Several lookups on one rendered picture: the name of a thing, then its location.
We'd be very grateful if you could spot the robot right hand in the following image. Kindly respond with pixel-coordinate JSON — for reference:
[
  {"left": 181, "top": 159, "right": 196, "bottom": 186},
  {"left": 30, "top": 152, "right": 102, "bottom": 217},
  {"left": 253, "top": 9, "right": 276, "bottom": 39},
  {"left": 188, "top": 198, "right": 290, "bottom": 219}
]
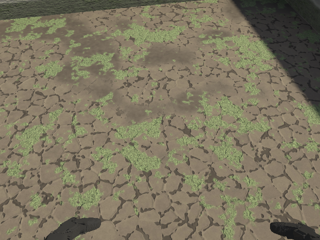
[{"left": 270, "top": 222, "right": 320, "bottom": 240}]

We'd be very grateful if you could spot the robot left hand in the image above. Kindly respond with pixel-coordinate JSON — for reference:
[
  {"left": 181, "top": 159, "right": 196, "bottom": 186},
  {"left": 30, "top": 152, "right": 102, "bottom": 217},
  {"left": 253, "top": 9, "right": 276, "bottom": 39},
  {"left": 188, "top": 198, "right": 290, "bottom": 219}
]
[{"left": 44, "top": 217, "right": 101, "bottom": 240}]

